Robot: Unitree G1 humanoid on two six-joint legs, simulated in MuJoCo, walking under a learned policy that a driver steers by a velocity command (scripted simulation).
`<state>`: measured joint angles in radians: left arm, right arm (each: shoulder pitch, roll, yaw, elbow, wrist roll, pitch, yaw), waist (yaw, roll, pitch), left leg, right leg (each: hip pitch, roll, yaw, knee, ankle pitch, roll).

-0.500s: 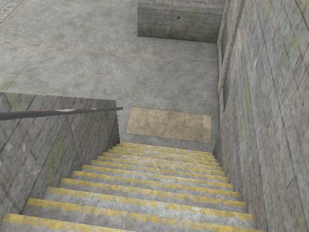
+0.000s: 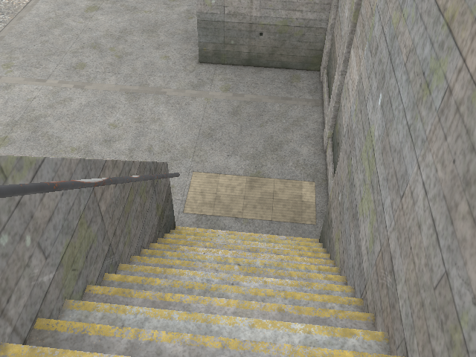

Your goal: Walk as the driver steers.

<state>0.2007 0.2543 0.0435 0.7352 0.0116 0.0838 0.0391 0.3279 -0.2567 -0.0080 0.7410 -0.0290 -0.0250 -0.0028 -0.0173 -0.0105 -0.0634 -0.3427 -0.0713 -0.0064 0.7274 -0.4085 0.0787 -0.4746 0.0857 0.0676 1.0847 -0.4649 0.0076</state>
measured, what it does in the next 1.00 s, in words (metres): steps on the spot: right foot, then left foot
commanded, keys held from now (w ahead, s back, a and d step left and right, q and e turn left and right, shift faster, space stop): w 0.72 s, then no key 0.28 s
